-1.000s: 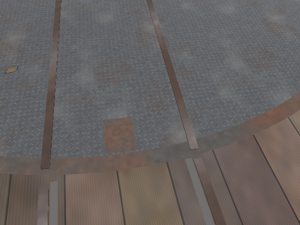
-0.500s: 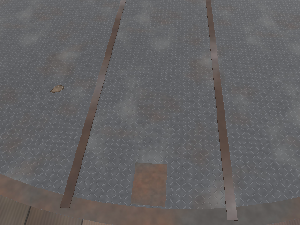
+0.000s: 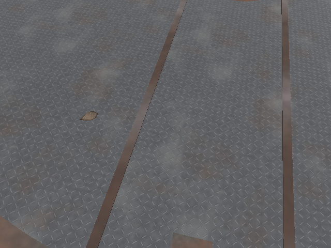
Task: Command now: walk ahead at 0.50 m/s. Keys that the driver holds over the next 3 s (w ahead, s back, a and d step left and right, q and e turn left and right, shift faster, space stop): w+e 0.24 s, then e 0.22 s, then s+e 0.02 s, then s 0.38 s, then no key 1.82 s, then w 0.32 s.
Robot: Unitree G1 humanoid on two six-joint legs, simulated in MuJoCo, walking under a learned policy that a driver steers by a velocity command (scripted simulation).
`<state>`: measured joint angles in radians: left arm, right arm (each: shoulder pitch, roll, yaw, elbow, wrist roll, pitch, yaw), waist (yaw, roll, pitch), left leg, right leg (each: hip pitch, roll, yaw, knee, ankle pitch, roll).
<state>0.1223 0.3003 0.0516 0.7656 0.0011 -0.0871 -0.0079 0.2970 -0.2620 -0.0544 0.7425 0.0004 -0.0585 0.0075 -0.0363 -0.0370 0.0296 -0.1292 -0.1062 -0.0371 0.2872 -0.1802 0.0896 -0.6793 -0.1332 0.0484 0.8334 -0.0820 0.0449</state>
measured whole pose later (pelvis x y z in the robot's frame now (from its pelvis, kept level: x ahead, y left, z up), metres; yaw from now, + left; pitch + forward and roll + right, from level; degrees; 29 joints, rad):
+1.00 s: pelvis +0.32 -0.07 -0.01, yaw -20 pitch +1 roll -1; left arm 0.19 0.31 0.06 0.78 -0.02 0.09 0.06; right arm 0.11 -0.24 -0.03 0.74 -0.01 0.04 -0.04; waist -0.01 -0.01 0.08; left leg -0.40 0.01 -0.06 0.45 -0.06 0.00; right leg -0.36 0.06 0.08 0.96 -0.50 0.09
